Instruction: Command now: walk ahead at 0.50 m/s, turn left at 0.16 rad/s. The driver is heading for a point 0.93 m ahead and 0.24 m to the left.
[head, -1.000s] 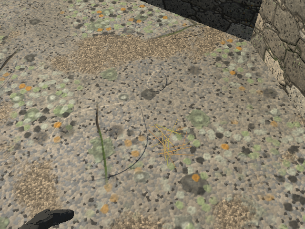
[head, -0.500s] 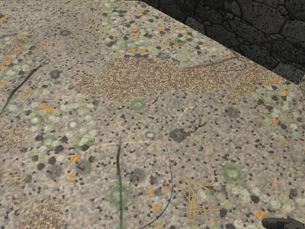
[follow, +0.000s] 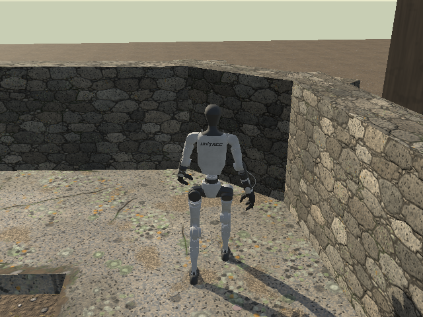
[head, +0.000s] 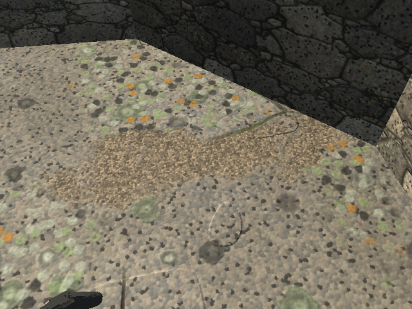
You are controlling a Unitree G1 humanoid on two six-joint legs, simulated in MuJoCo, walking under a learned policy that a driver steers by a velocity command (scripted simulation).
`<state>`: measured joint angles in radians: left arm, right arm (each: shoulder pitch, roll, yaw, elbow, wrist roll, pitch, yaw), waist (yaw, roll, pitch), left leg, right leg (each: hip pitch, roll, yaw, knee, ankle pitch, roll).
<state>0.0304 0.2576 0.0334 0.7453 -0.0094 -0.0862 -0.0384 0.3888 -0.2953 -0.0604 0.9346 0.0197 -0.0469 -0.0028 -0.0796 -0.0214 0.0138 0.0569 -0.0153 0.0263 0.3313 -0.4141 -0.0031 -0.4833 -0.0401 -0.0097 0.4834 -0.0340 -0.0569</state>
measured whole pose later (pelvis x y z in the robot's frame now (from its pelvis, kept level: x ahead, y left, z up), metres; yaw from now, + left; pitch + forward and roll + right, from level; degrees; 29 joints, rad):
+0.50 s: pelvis +0.26 +0.01 +0.00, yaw +14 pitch +1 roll -2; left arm 0.30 0.27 0.07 0.92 -0.01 -0.06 0.02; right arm 0.08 -0.25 -0.06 0.76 0.02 -0.02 0.05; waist 0.06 0.02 0.04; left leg -0.59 0.07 0.05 0.63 -0.07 0.07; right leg 0.13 0.00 -0.29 0.25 -0.39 0.02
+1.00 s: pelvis +0.54 +0.10 +0.01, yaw +27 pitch +2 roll +1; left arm 0.03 0.27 0.04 0.77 0.00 -0.11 -0.03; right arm 0.35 -0.28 -0.07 0.81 0.01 -0.05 -0.01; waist -0.08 -0.04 0.02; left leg 0.00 -0.09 -0.12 0.34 -0.36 0.06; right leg -0.55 -0.04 0.03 0.50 0.04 0.00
